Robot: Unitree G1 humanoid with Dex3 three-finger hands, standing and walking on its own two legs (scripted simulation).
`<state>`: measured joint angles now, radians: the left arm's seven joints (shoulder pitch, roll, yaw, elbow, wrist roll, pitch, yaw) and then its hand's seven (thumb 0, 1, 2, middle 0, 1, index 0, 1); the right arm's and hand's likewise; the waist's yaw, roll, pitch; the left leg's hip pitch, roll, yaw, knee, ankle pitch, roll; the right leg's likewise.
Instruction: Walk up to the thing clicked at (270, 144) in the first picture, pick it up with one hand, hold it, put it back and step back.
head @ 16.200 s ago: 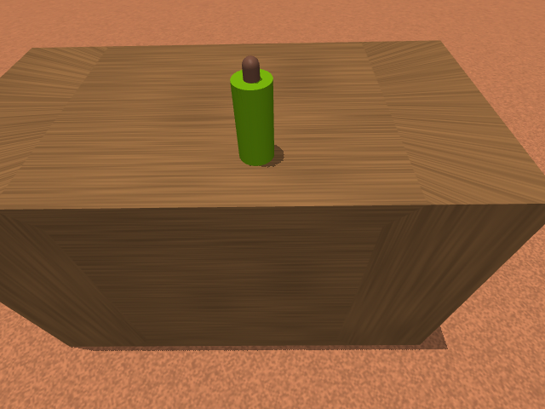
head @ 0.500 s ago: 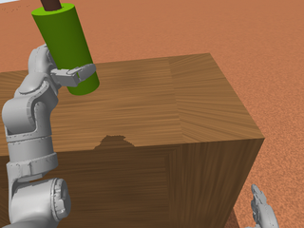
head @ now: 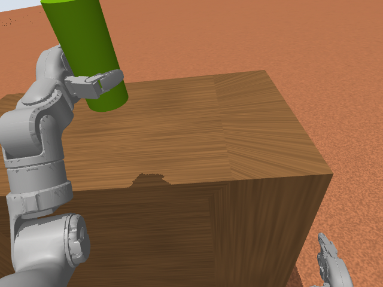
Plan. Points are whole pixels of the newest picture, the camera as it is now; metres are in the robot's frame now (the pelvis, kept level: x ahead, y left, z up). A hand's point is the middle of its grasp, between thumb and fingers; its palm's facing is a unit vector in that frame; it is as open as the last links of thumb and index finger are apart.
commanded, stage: hold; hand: left
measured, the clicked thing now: (87, 44) +0.35 +0.16 +0.39
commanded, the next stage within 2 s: none
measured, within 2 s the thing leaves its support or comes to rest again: neither
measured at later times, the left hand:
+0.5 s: hand (94, 71) +0.34 +0.16 +0.35, palm faces +0.15 -0.99 +0.00, open 10.3 cm
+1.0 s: hand (91, 70) +0.34 +0.16 +0.35, palm faces +0.14 -0.99 +0.00, open 10.3 cm
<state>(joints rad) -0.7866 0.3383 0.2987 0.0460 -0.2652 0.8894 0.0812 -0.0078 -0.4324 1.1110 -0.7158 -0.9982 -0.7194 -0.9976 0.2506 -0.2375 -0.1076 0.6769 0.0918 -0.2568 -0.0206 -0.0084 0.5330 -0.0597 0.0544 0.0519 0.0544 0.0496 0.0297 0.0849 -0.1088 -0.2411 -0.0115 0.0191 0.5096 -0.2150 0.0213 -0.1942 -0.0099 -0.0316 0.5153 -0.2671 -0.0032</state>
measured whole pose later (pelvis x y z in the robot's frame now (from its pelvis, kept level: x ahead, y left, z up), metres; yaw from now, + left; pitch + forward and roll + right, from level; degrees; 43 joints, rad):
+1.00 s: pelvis -0.01 +0.00 +0.00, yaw +0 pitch -4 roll +0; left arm -0.78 0.36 0.29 0.01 -0.27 0.87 0.06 -0.01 -0.44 1.12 -0.71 -1.01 -0.71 -1.01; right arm 0.25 -0.23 -0.08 0.68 0.09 -0.30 -0.04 -0.01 0.53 -0.06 0.05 0.05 0.05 0.05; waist 0.03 0.09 -0.10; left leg -0.26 -0.01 0.02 0.53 -0.22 0.02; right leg -0.21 -0.01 -0.03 0.53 -0.26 0.00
